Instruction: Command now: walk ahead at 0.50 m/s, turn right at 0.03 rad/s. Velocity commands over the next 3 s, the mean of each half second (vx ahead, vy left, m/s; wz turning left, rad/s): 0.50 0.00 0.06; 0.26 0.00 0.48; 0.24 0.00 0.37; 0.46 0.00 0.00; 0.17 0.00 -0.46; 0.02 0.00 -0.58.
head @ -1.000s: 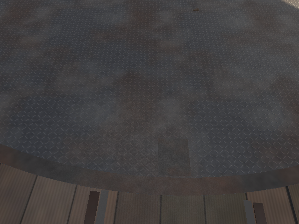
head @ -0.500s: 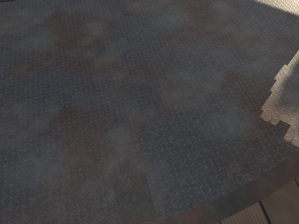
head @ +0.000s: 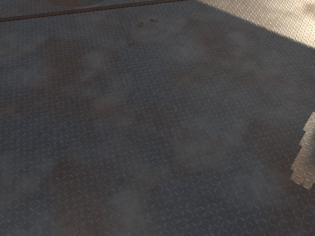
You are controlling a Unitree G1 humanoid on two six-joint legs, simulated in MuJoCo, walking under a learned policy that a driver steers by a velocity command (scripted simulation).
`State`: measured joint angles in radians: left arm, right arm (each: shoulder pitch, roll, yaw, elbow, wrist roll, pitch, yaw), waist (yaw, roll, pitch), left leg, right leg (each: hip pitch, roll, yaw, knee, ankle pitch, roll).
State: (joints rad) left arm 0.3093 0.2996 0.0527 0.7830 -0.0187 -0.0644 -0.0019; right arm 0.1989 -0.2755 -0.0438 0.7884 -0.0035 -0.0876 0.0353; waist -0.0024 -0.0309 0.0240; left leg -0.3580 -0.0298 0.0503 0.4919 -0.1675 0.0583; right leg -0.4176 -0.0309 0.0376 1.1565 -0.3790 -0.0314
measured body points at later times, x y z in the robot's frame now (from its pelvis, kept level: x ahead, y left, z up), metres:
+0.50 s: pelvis +0.28 -0.06 +0.00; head +0.31 -0.07 +0.44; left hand +0.44 +0.21 -0.09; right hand +0.32 -0.34 -0.14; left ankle +0.14 +0.08 -0.65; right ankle +0.35 -0.15 -0.73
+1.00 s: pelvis +0.47 -0.01 -0.01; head +0.52 +0.03 +0.44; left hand +0.53 +0.30 -0.13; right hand +0.71 -0.23 -0.10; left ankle +0.54 +0.09 -0.73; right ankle +0.44 -0.17 -0.64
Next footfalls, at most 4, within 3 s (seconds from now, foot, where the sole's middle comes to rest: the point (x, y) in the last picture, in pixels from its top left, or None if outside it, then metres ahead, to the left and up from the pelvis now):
0.40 right None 0.39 -0.16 -0.77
0.88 left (135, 209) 0.58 0.10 -0.77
1.34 right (183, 195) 0.65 -0.11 -0.77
1.76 left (102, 174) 0.75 0.26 -0.77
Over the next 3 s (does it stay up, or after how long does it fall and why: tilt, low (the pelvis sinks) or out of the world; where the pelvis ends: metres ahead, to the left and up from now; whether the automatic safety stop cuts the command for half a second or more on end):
stays up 0.99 0.27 0.01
